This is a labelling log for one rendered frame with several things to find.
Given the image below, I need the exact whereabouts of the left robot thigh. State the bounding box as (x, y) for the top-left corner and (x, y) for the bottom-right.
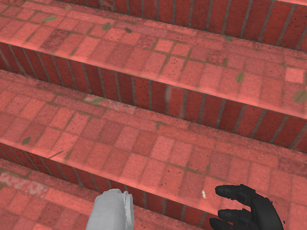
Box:
(85, 190), (134, 230)

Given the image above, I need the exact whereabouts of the robot right hand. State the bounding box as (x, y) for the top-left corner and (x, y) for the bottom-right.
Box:
(209, 184), (285, 230)

